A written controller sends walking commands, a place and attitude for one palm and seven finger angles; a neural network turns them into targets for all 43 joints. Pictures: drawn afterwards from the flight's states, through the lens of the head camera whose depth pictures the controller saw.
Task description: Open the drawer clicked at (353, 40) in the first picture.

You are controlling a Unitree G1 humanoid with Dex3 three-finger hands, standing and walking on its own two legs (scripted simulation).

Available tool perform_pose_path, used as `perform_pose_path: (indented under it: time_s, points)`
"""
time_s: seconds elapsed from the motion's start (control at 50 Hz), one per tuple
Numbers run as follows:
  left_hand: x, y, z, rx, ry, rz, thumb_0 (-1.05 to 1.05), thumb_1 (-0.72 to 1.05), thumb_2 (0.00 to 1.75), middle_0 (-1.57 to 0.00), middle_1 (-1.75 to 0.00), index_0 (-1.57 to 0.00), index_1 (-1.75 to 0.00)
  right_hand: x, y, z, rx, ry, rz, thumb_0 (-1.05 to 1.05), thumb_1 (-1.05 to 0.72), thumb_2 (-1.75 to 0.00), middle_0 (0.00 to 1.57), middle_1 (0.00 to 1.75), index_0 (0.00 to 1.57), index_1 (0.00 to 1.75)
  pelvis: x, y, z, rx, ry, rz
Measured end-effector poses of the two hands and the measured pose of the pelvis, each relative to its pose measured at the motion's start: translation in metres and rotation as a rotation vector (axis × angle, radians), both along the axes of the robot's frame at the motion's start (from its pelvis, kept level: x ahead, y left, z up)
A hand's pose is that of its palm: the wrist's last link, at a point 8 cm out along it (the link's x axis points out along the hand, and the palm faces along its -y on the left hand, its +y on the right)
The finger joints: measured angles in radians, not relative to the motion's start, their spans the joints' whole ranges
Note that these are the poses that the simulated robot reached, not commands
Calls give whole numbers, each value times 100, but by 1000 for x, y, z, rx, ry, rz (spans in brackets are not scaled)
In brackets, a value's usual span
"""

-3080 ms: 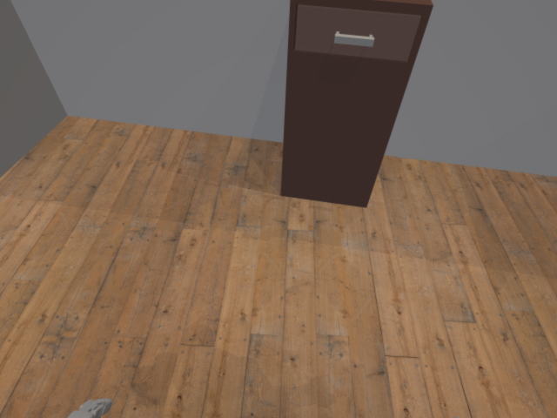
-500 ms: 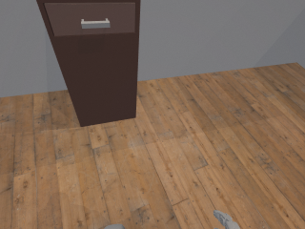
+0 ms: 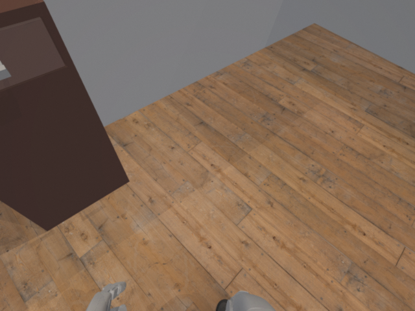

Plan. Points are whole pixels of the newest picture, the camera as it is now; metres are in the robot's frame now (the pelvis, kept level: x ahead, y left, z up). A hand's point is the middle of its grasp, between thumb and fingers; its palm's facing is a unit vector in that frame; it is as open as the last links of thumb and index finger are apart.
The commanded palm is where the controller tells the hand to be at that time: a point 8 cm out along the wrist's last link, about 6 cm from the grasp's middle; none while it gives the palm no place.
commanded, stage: walk to a spot facing it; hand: left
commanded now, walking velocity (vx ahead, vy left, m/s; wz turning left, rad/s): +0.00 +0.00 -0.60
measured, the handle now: out of the picture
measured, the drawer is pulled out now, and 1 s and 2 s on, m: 0.00 0.00 0.00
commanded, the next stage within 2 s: turn to face it in 1.84 s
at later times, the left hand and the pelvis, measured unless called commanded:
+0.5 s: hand (93, 299) +0.16 +0.25 -0.16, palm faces -0.14 -0.96 -0.24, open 7.4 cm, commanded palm none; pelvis +0.05 +0.05 +0.01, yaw -16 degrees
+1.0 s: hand (148, 256) +0.25 +0.14 -0.15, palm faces -0.58 -0.77 -0.27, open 7.4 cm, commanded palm none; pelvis +0.03 +0.04 +0.00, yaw -37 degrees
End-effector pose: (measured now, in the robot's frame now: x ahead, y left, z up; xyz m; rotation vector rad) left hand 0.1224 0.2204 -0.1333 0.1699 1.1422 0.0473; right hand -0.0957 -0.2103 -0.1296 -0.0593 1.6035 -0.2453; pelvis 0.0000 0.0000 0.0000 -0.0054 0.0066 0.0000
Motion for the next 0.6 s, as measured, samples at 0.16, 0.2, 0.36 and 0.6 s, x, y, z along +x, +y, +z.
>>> perform_pose_path:
  time_s: [0.16, 0.2, 0.36, 0.6]
  points:
    - [21, -5, 7, 55, 16, -19, 0, 90, 90, -20, -30, -20, -30, 116, -23, -8, -25, -224, -8, 1, -91, -90, 21, 30, 20, 30, 29, -8, 5, 9, -22, -92]
    - [21, 2, 13, 78, 37, -29, 0, 91, 90, -20, -30, -20, -30, 152, -28, -2, -45, -324, -2, 1, -91, -90, 20, 30, 20, 30, 33, -5, 9, 12, -15, -114]
    - [28, 38, 24, 114, 58, -54, 0, 91, 90, -20, -30, -20, -30, 234, -29, 24, -104, -537, 27, 0, -91, -90, 20, 30, 20, 30, 45, 18, 15, 20, 8, -201]
    - [54, 86, 2, 72, 118, -164, 0, 90, 90, -20, -30, -19, -30, 192, 12, 49, -210, -494, -64, 0, -91, -90, 21, 30, 20, 30, 54, 64, 17, -18, -4, -359]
